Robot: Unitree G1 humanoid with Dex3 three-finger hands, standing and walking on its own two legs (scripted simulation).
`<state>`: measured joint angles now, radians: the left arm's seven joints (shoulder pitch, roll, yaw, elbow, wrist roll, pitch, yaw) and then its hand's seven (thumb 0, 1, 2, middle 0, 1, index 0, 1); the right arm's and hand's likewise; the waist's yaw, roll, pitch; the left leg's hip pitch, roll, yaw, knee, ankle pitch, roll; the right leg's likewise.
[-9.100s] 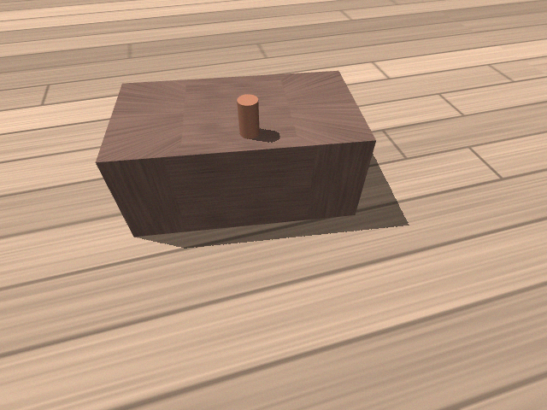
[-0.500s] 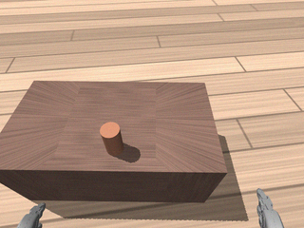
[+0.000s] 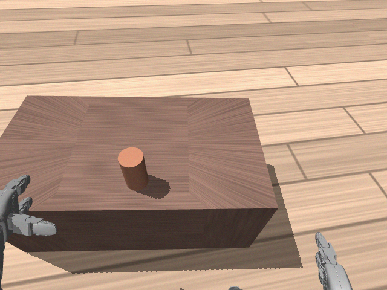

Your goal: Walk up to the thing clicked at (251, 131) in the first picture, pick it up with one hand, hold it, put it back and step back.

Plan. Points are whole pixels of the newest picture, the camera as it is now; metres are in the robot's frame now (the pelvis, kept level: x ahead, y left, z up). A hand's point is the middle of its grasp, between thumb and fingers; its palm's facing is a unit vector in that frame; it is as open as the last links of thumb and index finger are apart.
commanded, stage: go down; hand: left
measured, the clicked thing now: (134, 169) +0.53 +0.18 -0.21
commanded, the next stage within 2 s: approach in 1.16 s
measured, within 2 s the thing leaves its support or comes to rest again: neither
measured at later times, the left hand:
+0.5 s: hand (32, 166) +0.39 +0.35 +0.03, palm faces +0.18 -0.98 -0.10, open 17.3 cm
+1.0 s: hand (31, 149) +0.42 +0.35 +0.04, palm faces +0.17 -0.98 -0.05, open 17.5 cm
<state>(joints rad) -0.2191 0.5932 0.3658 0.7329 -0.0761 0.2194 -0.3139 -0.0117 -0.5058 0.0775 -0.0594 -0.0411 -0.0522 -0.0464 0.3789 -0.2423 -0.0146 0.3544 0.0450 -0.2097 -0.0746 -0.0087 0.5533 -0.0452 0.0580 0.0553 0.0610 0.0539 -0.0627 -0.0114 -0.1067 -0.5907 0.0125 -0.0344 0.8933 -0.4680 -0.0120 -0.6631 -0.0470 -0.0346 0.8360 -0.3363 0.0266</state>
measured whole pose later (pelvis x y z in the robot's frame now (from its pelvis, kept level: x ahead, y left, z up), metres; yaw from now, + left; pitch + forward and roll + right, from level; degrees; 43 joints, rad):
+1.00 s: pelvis +0.01 +0.01 -0.02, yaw -1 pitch +18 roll -3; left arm -0.61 0.80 0.59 1.13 -0.09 -0.15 -0.47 -0.02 -0.56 0.09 -0.05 -0.05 -0.05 -0.06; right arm 0.33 -0.26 0.02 0.29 0.01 -0.15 -0.03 -0.01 0.53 -0.06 0.06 0.06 0.06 0.05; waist -0.14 -0.03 -0.14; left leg -0.80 0.03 -0.04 1.02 -0.52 -0.01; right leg -0.86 -0.03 -0.04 0.91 -0.36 0.03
